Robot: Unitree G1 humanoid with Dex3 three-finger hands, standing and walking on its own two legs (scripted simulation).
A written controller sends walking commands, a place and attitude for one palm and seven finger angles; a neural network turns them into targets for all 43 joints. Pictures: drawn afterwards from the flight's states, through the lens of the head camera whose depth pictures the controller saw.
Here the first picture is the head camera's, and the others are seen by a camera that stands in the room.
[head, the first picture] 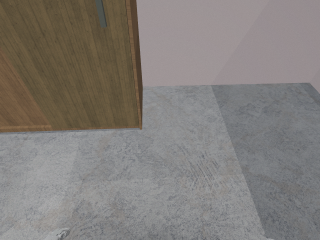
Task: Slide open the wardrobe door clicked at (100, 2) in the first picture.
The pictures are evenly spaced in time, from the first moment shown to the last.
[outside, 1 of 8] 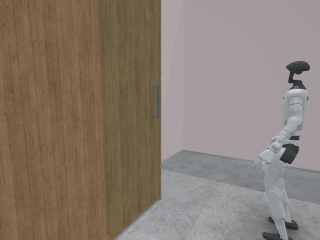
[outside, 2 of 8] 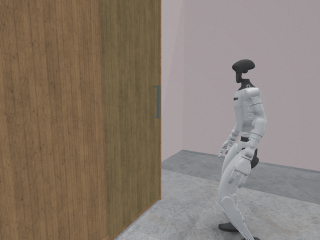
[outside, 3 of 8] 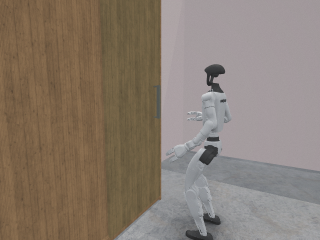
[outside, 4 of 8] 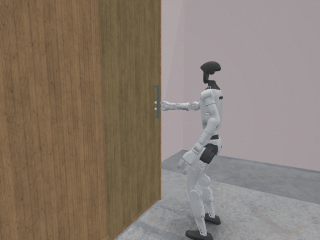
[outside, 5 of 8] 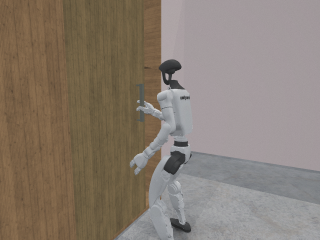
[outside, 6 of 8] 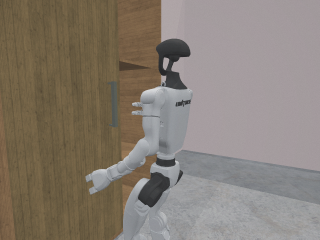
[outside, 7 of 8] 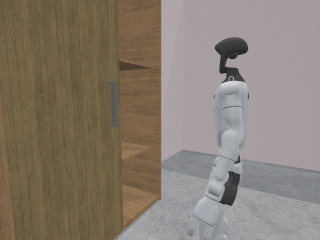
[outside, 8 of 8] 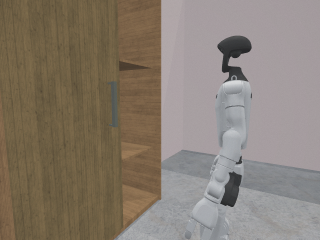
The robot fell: no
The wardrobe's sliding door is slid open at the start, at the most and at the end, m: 0.00 0.55 0.55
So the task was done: yes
